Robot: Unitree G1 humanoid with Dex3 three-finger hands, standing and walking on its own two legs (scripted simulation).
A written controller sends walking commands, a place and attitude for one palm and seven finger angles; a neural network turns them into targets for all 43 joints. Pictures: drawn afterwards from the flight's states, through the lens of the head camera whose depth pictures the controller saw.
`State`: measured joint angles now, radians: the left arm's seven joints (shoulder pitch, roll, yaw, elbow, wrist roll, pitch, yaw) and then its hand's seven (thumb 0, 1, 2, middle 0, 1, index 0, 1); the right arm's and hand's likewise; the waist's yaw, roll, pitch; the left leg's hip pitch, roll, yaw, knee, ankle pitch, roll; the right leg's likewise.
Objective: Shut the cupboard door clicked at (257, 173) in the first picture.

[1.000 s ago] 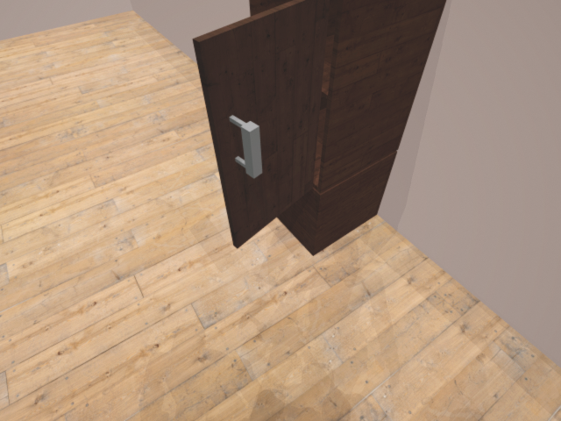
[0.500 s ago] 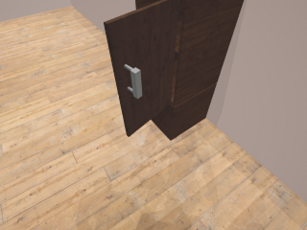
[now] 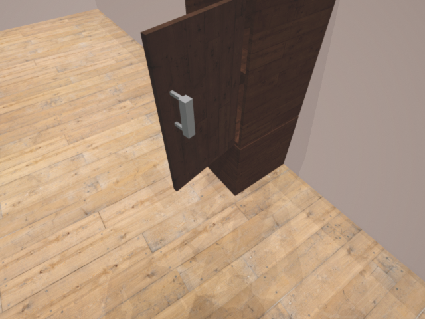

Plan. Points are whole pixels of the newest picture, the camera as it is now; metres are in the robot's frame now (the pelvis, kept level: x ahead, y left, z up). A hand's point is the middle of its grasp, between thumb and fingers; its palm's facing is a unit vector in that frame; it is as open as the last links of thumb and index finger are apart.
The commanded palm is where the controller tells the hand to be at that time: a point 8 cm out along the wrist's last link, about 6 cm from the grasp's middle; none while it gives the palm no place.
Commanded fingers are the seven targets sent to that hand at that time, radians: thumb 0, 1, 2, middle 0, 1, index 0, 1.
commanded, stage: walk around to get in front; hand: left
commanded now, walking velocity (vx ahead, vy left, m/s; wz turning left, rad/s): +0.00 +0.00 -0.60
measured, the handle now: (181, 114) +0.62 +0.13 +0.02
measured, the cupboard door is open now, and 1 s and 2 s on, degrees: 100 100 100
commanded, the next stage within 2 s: none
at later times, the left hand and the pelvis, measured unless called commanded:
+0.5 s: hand out of the picture +0.08 +0.19 -0.17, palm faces -0.18 -0.95 -0.25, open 7.4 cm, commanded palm none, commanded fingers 0.00 0.90 0.90 -0.20 -0.30 -0.20 -0.30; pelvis -0.03 +0.00 -0.01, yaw -14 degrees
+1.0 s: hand out of the picture +0.13 +0.14 -0.18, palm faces -0.45 -0.87 -0.18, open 7.4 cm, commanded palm none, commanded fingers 0.00 0.90 0.90 -0.20 -0.30 -0.20 -0.30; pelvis -0.05 +0.01 -0.01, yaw -31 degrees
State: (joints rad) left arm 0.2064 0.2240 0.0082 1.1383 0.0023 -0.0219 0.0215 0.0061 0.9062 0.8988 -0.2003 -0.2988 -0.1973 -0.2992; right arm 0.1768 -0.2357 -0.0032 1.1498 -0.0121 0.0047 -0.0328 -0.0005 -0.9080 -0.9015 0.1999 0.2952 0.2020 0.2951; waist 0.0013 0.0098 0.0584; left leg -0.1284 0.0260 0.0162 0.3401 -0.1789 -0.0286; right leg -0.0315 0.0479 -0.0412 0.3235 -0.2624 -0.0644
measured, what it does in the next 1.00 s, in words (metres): steps on the spot, turning right: right foot, then left foot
